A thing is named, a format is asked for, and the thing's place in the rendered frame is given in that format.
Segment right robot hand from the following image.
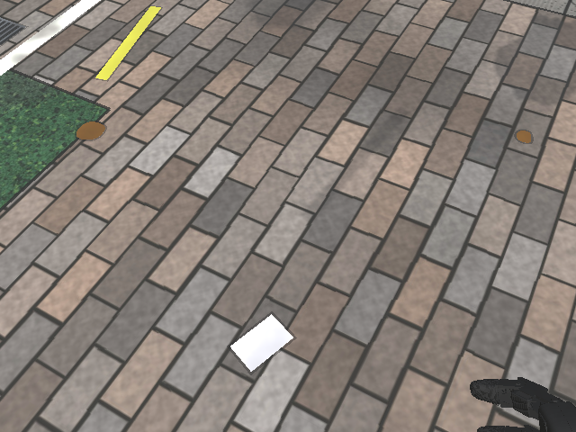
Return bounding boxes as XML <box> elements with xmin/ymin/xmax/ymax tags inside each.
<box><xmin>470</xmin><ymin>377</ymin><xmax>576</xmax><ymax>432</ymax></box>

